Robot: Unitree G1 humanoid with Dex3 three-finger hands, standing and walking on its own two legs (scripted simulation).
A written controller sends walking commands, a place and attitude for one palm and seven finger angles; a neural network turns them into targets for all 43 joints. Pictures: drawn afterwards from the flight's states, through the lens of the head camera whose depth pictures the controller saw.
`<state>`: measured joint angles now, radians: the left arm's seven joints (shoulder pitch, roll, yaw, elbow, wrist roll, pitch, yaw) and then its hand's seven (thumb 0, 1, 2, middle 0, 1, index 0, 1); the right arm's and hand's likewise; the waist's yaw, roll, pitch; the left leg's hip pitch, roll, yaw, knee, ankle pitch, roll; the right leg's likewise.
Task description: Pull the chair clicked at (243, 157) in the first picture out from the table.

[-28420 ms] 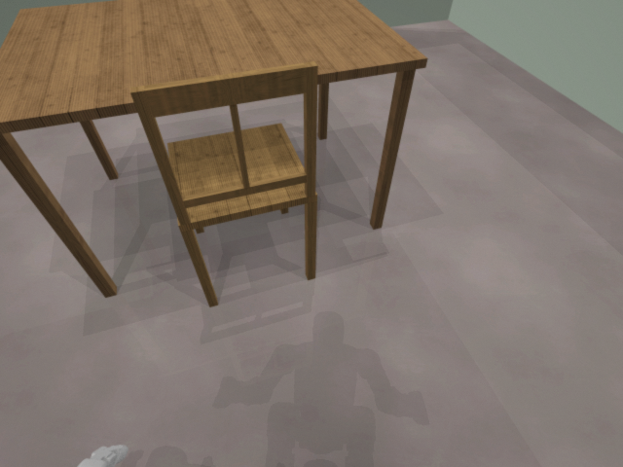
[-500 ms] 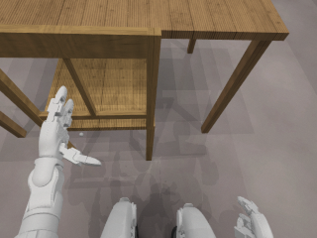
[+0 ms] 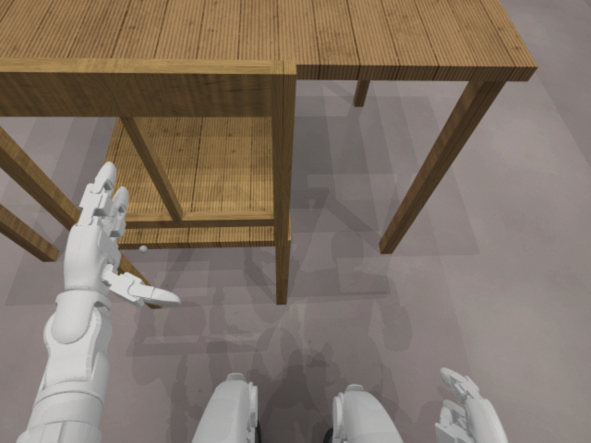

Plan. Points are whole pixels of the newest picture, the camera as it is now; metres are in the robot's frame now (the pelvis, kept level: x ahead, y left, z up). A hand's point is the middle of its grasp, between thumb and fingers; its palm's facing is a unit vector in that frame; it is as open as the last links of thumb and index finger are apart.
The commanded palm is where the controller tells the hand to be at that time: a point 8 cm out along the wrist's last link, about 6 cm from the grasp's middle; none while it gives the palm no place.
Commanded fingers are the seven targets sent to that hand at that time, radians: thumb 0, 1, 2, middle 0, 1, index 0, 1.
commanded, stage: aim the fingers beside a spindle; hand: left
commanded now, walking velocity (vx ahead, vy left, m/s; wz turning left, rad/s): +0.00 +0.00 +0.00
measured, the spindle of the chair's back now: (157, 173) +0.49 +0.23 +0.01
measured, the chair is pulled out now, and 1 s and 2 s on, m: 0.00 0.00 0.00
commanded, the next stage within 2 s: push the fingers through the gap in 1.02 s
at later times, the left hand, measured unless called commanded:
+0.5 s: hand (148, 261) +0.34 +0.20 +0.02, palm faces +0.03 -1.00 -0.03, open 16.9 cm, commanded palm +0.32 +0.25 +0.03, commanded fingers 0.00 -0.50 0.30 -0.06 -0.08 -0.06 -0.08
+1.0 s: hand (139, 253) +0.35 +0.22 +0.02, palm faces +0.10 -0.99 -0.04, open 16.9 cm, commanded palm +0.32 +0.26 +0.02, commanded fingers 0.00 -0.50 0.30 -0.06 -0.08 -0.06 -0.08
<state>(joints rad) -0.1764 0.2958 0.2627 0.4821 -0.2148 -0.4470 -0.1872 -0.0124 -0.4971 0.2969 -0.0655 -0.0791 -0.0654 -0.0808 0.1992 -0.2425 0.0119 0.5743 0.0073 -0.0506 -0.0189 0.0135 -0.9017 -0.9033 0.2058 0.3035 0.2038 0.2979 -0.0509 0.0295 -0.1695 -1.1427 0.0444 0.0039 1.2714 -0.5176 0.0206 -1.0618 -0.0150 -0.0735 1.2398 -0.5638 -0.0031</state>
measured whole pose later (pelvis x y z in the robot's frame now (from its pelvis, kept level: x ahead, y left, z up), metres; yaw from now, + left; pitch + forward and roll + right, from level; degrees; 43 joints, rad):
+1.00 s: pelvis +0.00 +0.00 +0.00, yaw +0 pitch +22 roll -3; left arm -0.17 0.29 0.29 0.50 -0.21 -0.44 -0.18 -0.01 -0.50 0.30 -0.07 -0.08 -0.07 -0.08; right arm 0.21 -0.23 0.02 0.57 0.00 -0.05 -0.02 0.01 -0.90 -0.90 0.21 0.30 0.20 0.30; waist -0.06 0.02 -0.17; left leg -1.15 0.05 0.01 1.28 -0.52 0.03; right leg -1.07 -0.01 -0.07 1.24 -0.56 0.00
